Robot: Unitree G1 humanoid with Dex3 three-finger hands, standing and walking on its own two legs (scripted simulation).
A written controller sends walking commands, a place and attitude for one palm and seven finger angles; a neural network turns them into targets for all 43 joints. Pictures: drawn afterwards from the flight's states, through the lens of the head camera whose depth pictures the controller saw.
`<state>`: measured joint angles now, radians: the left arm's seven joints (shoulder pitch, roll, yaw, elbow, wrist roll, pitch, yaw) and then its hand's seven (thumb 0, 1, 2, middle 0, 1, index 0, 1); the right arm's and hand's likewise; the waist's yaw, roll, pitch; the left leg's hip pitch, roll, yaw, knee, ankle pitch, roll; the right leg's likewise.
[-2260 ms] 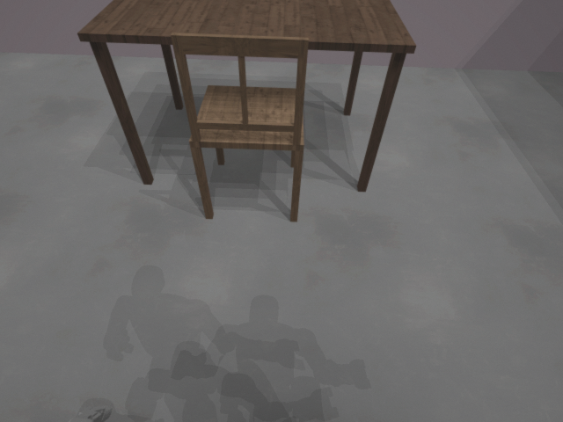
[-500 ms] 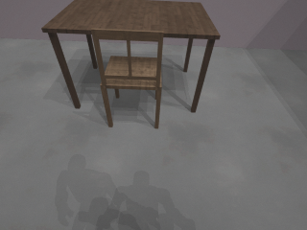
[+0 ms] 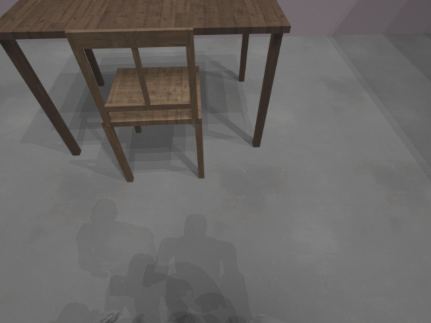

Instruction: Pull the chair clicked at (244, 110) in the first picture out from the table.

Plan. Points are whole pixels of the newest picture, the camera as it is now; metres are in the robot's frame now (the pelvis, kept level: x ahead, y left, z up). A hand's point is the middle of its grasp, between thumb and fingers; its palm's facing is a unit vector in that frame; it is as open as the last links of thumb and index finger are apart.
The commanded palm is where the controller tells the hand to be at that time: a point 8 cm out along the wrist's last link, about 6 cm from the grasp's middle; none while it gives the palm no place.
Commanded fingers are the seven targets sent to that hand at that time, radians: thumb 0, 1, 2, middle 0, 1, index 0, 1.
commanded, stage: walk to a spot facing it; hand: left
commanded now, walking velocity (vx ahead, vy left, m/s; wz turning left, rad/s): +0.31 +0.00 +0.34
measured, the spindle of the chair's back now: (141, 77) +0.93 +0.30 -0.09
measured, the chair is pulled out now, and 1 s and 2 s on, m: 0.00 0.00 0.00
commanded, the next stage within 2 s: take the last steps up to it in 0.16 s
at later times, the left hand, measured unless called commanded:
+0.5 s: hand out of the picture +0.11 +0.23 -0.17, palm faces +0.20 -0.97 -0.14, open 7.3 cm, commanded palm none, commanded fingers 0.00 0.90 0.90 -0.20 -0.30 -0.20 -0.30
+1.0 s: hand (146, 209) +0.40 +0.20 -0.14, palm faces +0.11 -0.97 -0.20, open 7.3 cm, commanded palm none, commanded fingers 0.00 0.90 0.90 -0.20 -0.30 -0.20 -0.30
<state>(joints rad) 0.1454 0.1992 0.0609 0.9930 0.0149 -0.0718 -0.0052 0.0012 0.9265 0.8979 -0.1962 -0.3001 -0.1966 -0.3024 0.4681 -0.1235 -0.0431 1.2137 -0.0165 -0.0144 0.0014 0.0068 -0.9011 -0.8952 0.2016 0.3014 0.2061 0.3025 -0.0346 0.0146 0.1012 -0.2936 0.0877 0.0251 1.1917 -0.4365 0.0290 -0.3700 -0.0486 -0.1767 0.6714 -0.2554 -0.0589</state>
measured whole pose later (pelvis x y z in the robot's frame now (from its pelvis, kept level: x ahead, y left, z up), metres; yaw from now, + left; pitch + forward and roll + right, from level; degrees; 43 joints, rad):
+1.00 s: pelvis +0.33 +0.01 +0.01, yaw +5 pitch -2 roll +0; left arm 0.18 0.15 0.05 1.01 0.01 -0.06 0.00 0.00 0.92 0.90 -0.20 -0.30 -0.20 -0.30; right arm 0.41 -0.14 -0.05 1.17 -0.02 -0.01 0.01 0.01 -0.90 -0.90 0.20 0.30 0.20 0.30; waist -0.03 0.03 0.06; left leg -0.32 0.07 0.07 1.06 -0.43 0.03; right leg -0.29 -0.03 -0.15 0.56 -0.24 -0.06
